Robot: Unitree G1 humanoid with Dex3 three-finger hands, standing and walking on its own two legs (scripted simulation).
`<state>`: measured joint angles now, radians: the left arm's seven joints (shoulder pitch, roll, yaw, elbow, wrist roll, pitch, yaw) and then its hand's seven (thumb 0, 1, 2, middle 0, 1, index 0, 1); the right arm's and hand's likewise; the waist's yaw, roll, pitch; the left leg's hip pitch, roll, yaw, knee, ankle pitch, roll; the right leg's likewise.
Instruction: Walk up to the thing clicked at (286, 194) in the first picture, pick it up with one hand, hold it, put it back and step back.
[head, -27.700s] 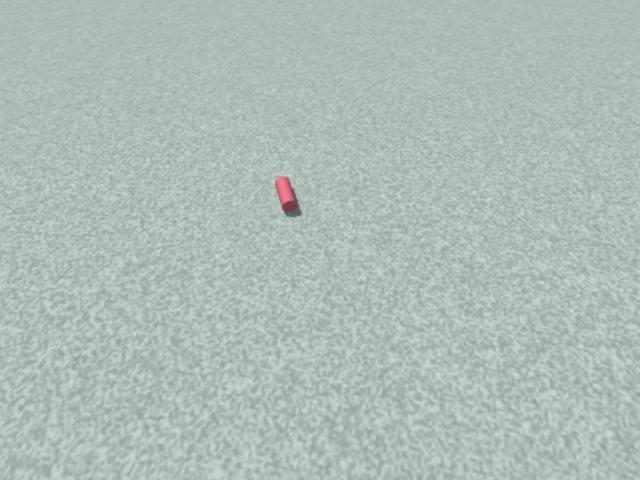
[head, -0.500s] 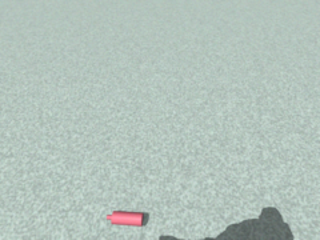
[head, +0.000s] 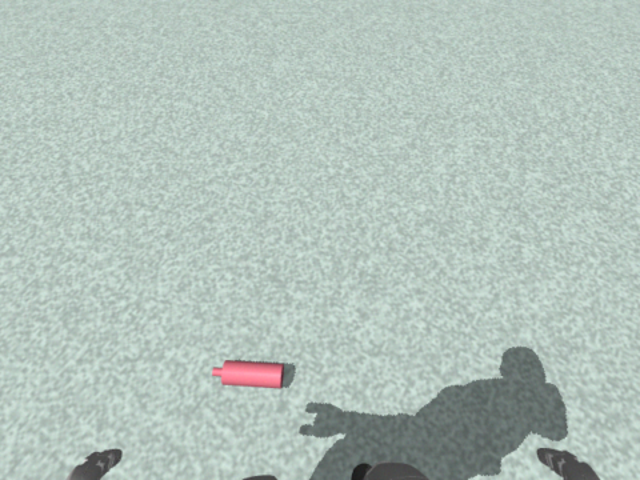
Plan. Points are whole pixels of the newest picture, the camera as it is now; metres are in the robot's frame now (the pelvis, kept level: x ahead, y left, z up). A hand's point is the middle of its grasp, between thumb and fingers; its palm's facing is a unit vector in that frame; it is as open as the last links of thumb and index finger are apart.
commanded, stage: walk up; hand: left
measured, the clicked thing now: (247, 373) +0.43 +0.23 -0.73
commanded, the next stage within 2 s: none
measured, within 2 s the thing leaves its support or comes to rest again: neither
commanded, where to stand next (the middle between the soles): +0.04 -0.03 m, yaw -1 degrees
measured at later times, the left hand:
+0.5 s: hand out of the picture +0.02 +0.29 -0.17, palm faces -0.11 -0.91 -0.40, open 7.4 cm
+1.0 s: hand out of the picture -0.13 +0.27 -0.16, palm faces +0.02 -0.93 -0.37, open 7.4 cm
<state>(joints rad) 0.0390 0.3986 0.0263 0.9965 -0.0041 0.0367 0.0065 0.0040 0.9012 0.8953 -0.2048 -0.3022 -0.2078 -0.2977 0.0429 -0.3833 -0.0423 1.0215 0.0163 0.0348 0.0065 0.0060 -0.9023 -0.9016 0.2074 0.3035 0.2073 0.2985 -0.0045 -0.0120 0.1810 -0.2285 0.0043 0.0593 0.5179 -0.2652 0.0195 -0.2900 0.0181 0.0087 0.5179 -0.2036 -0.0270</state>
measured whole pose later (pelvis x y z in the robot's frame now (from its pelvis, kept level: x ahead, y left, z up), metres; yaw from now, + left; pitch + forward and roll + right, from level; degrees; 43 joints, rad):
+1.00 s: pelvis -0.26 +0.00 -0.02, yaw +1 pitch -4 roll +0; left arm 0.11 0.39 0.07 0.79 0.02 0.09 0.02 0.00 0.90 0.90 -0.20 -0.30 -0.21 -0.30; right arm 0.15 -0.36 -0.03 0.87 -0.03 0.02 -0.01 0.01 -0.90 -0.90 0.21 0.30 0.21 0.30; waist 0.01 -0.06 0.20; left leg -0.28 -0.03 -0.02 0.67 -0.32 0.02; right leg -0.46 0.06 0.10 1.02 -0.53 -0.01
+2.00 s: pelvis -0.30 -0.03 -0.01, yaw +1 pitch -4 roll -1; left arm 0.16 0.35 0.04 0.95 0.03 -0.02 0.00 0.00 0.90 0.90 -0.20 -0.30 -0.21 -0.30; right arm 0.18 -0.38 -0.04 0.93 0.00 0.01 -0.01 0.01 -0.90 -0.90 0.21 0.30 0.21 0.30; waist 0.00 0.03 0.12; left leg -0.26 0.01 -0.07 0.75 -0.48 0.00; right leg -0.30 0.00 -0.02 0.62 -0.25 -0.01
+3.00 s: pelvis -0.28 -0.02 +0.01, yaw +3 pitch -3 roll +0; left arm 0.10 0.34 0.00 1.14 0.01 -0.02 -0.01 0.01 0.90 0.90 -0.20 -0.30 -0.21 -0.30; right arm 0.08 -0.35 -0.01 1.11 -0.01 -0.01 0.02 0.01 -0.90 -0.90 0.21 0.30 0.21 0.30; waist 0.02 0.01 0.06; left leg -0.05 0.01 -0.04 0.33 -0.23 -0.03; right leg -0.17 -0.03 -0.03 0.36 -0.14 0.01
